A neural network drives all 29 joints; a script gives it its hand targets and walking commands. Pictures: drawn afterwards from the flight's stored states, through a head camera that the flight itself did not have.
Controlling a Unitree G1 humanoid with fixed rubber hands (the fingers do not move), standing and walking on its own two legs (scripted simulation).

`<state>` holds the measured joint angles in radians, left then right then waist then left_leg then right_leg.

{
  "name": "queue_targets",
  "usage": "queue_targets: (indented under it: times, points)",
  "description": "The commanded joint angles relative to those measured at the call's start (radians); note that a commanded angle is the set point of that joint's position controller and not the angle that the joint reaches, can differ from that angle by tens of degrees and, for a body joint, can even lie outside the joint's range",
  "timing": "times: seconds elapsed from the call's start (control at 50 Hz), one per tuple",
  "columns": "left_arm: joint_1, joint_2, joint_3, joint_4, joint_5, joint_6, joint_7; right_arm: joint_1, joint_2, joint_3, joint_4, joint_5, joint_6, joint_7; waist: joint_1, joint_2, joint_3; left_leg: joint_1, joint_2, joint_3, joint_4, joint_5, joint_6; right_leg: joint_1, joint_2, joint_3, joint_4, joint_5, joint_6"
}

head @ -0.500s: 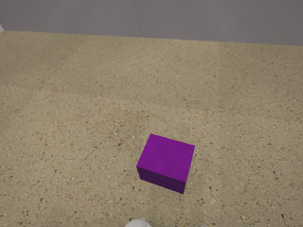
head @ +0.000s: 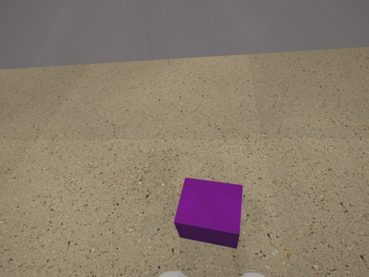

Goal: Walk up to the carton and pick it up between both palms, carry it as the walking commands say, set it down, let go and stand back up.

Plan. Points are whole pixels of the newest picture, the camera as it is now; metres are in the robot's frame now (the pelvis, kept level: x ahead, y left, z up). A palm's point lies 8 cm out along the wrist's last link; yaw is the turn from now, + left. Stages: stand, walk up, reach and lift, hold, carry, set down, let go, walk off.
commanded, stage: walk up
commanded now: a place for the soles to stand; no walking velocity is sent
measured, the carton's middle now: (210, 212) +0.53 +0.00 -0.62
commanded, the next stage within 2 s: none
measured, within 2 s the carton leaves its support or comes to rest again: neither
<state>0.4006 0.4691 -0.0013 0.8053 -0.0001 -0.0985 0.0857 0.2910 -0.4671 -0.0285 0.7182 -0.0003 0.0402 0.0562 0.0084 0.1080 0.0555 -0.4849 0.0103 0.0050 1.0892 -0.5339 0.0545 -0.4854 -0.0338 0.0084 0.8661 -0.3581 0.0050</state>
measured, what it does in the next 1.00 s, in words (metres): steps on the spot: left foot, then right foot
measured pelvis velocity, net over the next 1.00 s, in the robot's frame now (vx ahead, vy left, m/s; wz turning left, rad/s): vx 0.04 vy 0.08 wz -0.19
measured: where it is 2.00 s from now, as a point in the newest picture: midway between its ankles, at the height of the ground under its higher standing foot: outside the picture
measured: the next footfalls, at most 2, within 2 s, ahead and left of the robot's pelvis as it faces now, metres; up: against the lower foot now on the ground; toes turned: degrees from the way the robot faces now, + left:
left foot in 0.14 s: +0.11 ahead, +0.18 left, +0.00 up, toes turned -10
right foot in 0.38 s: +0.08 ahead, -0.08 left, +0.00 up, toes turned -8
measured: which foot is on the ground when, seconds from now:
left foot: up 0.00-0.12, down 0.14-1.00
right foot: down 0.00-0.14, up 0.16-0.36, down 0.38-1.00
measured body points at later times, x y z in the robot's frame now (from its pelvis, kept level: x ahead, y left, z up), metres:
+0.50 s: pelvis +0.04 +0.08 +0.00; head +0.07 +0.07 +0.45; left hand +0.15 +0.41 -0.09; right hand +0.09 -0.25 -0.10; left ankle +0.07 +0.18 -0.69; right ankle +0.06 -0.08 -0.69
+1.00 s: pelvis +0.04 +0.08 +0.00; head +0.06 +0.06 +0.45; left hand +0.18 +0.40 -0.09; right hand +0.08 -0.25 -0.11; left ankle +0.07 +0.19 -0.69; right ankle +0.05 -0.07 -0.69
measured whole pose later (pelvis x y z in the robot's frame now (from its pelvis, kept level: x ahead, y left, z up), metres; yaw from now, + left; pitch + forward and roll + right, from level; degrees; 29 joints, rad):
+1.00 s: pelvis +0.04 +0.08 +0.00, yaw -11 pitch -1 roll +0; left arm 0.31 0.45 0.00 0.81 0.00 -0.07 0.04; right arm 0.28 -0.45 -0.03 0.72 0.00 0.00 0.02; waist 0.01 0.04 0.06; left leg -0.43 0.04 0.07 0.92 -0.48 0.02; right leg -0.47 0.00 0.08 0.90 -0.42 0.02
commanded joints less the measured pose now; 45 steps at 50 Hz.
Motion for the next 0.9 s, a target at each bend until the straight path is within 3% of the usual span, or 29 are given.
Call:
queue_targets:
  times: [0.0,0.04,0.08,0.1,0.12,0.14,0.16,0.2,0.26,0.32,0.34,0.36,0.38,0.4,0.42,0.46,0.48,0.5,0.52,0.62,0.64,0.66,0.68,0.7,0.74,0.78,0.82,0.84,0.88]
  points:
    - [0.096,0.367,0.145,-0.008,0.020,-0.021,0.034,-0.058,-0.205,-0.129,-0.110,-0.066,-0.011,0.001,0.015,-0.258,-0.012,-0.261,0.058,-0.071,0.059,-0.019,-0.029,0.235,-0.263,0.484,-0.347,0.018,-0.269]
    - [0.041,0.353,0.138,-0.021,0.030,-0.009,0.024,-0.030,-0.189,-0.124,-0.086,-0.055,-0.016,-0.004,0.004,-0.301,-0.022,-0.132,0.049,-0.021,-0.034,-0.053,-0.032,0.098,-0.241,0.406,-0.326,-0.006,-0.275]
    - [-0.092,0.318,0.117,-0.042,0.031,0.008,0.013,0.091,-0.182,-0.128,-0.031,-0.041,-0.027,-0.014,-0.092,-0.272,-0.031,0.182,0.025,0.033,-0.245,0.075,-0.028,-0.144,-0.164,0.252,-0.233,-0.078,-0.213]
    - [-0.119,0.245,0.093,-0.042,0.030,0.022,0.008,0.212,-0.216,-0.146,0.016,-0.051,-0.038,-0.025,-0.163,-0.127,-0.038,0.360,0.002,0.001,-0.376,0.026,-0.031,-0.296,-0.076,0.153,-0.002,-0.144,-0.150]
    - [-0.104,0.118,0.057,-0.051,0.014,0.026,0.010,0.253,-0.323,-0.164,0.017,-0.081,-0.051,-0.036,-0.198,0.255,0.017,0.300,0.232,-0.449,-0.729,-0.256,-0.001,-0.435,0.098,0.069,0.367,-0.260,-0.070]
    - [-0.100,0.157,0.058,-0.040,-0.005,0.035,0.018,0.069,-0.359,-0.153,-0.038,-0.071,-0.053,-0.036,-0.114,0.084,0.125,0.117,0.350,-0.701,-0.872,-0.366,0.051,-0.437,0.108,0.132,0.383,-0.247,-0.039]
    - [-0.100,0.237,0.074,-0.011,-0.008,0.034,0.020,-0.031,-0.369,-0.154,-0.063,-0.048,-0.052,-0.040,-0.098,-0.007,0.165,0.026,0.361,-0.697,-0.881,-0.358,0.073,-0.363,0.064,0.136,0.370,-0.212,-0.034]
    - [-0.031,0.270,0.084,0.031,-0.011,0.022,0.002,-0.071,-0.287,-0.132,-0.049,-0.043,-0.053,-0.043,-0.040,-0.027,0.154,0.029,0.304,-0.545,-0.736,-0.125,0.113,-0.235,0.005,0.074,0.320,-0.170,-0.024]
    - [-0.012,0.223,0.088,0.023,-0.002,0.010,-0.021,-0.043,-0.248,-0.118,-0.029,-0.029,-0.064,-0.047,-0.033,0.048,0.056,0.105,0.300,-0.388,-0.620,0.144,0.170,-0.120,0.004,0.025,0.181,-0.238,-0.028]
    - [0.038,0.187,0.081,0.037,0.010,-0.014,-0.026,-0.076,-0.215,-0.100,-0.040,-0.028,-0.059,-0.042,0.003,0.041,-0.046,0.076,0.234,-0.182,-0.448,0.367,0.131,0.134,0.033,-0.029,-0.171,-0.069,-0.061]
    - [0.051,0.220,0.092,0.034,0.025,-0.023,-0.023,-0.052,-0.183,-0.089,-0.042,-0.026,-0.059,-0.041,0.008,-0.027,-0.085,-0.005,0.196,-0.136,-0.326,0.350,0.085,0.249,0.016,0.101,-0.213,0.003,-0.081]
    - [0.054,0.297,0.116,0.021,0.034,-0.023,-0.018,-0.045,-0.140,-0.073,-0.061,-0.016,-0.063,-0.041,0.010,-0.220,-0.111,-0.126,0.103,-0.044,-0.132,0.276,0.017,0.320,-0.136,0.397,-0.274,0.135,-0.137]
    - [0.012,0.335,0.125,0.012,0.024,-0.013,-0.016,-0.078,-0.135,-0.072,-0.066,-0.006,-0.061,-0.047,0.001,-0.219,-0.083,-0.150,0.020,-0.014,-0.126,0.073,-0.019,0.256,-0.233,0.633,-0.326,0.118,-0.233]
    - [-0.017,0.327,0.118,0.018,0.021,0.000,-0.015,-0.104,-0.168,-0.086,-0.053,-0.002,-0.061,-0.055,0.000,-0.185,-0.044,-0.083,0.031,-0.035,-0.195,-0.021,-0.009,0.192,-0.229,0.591,-0.280,0.156,-0.277]
    - [-0.039,0.301,0.107,0.015,0.019,0.006,-0.015,-0.097,-0.161,-0.084,-0.041,-0.004,-0.070,-0.055,-0.013,-0.169,-0.044,-0.001,0.040,-0.049,-0.274,0.061,-0.006,0.131,-0.187,0.496,-0.226,0.206,-0.256]
    - [-0.116,0.217,0.074,-0.009,0.005,0.018,-0.020,-0.016,-0.198,-0.103,-0.011,-0.016,-0.084,-0.059,-0.075,-0.075,-0.064,0.194,0.145,-0.214,-0.487,0.148,0.018,-0.075,-0.041,0.240,-0.019,0.274,-0.137]
    - [-0.125,0.173,0.064,-0.013,-0.010,0.024,-0.023,0.003,-0.251,-0.115,-0.006,-0.028,-0.089,-0.058,-0.084,0.035,-0.044,0.260,0.277,-0.375,-0.635,0.147,0.063,-0.193,0.081,0.073,0.138,0.109,-0.063]
    - [-0.118,0.176,0.063,-0.005,-0.004,0.029,-0.019,0.001,-0.268,-0.115,-0.005,-0.031,-0.091,-0.055,-0.081,0.061,-0.011,0.293,0.369,-0.447,-0.666,0.269,0.111,-0.252,0.070,0.049,0.153,-0.194,-0.039]
    - [-0.122,0.190,0.065,0.004,-0.002,0.030,-0.019,-0.003,-0.264,-0.113,0.001,-0.027,-0.092,-0.054,-0.077,0.038,0.008,0.291,0.372,-0.434,-0.645,0.347,0.132,-0.246,0.038,0.072,0.174,-0.228,-0.039]
    - [-0.036,0.179,0.066,0.029,-0.005,0.008,-0.033,-0.084,-0.223,-0.101,-0.016,-0.016,-0.079,-0.064,-0.013,0.050,-0.039,0.216,0.263,-0.150,-0.462,0.718,0.078,0.021,0.022,-0.036,-0.087,-0.018,-0.051]
    - [-0.015,0.191,0.073,0.032,0.004,-0.001,-0.032,-0.094,-0.205,-0.095,-0.025,-0.015,-0.074,-0.062,0.000,0.009,-0.075,0.148,0.221,-0.095,-0.374,0.717,0.044,0.140,0.021,0.012,-0.150,0.168,-0.071]
    - [0.020,0.246,0.096,0.032,0.016,-0.006,-0.026,-0.092,-0.175,-0.087,-0.045,-0.010,-0.073,-0.060,0.015,-0.110,-0.126,0.038,0.163,-0.048,-0.211,0.643,-0.002,0.265,-0.046,0.183,-0.161,0.358,-0.116]
    - [0.044,0.305,0.117,0.030,0.018,-0.008,-0.019,-0.097,-0.132,-0.073,-0.069,-0.007,-0.072,-0.059,0.019,-0.216,-0.150,-0.082,0.058,0.005,-0.057,0.429,-0.045,0.332,-0.177,0.457,-0.232,0.436,-0.197]
    - [0.019,0.320,0.115,0.033,0.007,0.002,-0.018,-0.126,-0.138,-0.076,-0.072,-0.001,-0.063,-0.066,0.013,-0.217,-0.125,-0.065,0.029,-0.030,-0.116,0.105,-0.044,0.267,-0.235,0.568,-0.241,0.491,-0.285]
    - [-0.062,0.293,0.100,0.021,0.016,0.016,-0.014,-0.111,-0.141,-0.077,-0.050,-0.002,-0.065,-0.061,-0.018,-0.219,-0.070,0.018,0.036,-0.032,-0.239,0.067,-0.025,0.150,-0.199,0.488,-0.226,0.367,-0.273]
    - [-0.137,0.234,0.075,-0.004,0.014,0.026,-0.018,-0.048,-0.166,-0.094,-0.018,-0.017,-0.073,-0.057,-0.065,-0.162,-0.059,0.159,0.082,-0.126,-0.404,0.105,0.007,-0.027,-0.097,0.335,-0.137,0.251,-0.179]
    - [-0.167,0.170,0.058,-0.010,-0.002,0.031,-0.026,-0.027,-0.249,-0.108,-0.005,-0.033,-0.081,-0.054,-0.077,0.010,-0.008,0.194,0.276,-0.362,-0.660,0.010,0.097,-0.153,0.070,0.052,0.084,0.056,-0.062]
    - [-0.141,0.186,0.062,0.009,0.003,0.032,-0.024,-0.059,-0.261,-0.106,-0.009,-0.036,-0.080,-0.050,-0.063,0.033,0.022,0.173,0.344,-0.406,-0.686,0.057,0.153,-0.151,0.055,0.015,0.095,-0.153,-0.043]
    - [-0.085,0.204,0.071,0.035,0.009,0.023,-0.034,-0.131,-0.246,-0.102,-0.022,-0.028,-0.075,-0.046,-0.016,0.015,0.023,0.087,0.309,-0.303,-0.622,0.109,0.165,-0.014,0.025,-0.008,0.022,-0.123,-0.048]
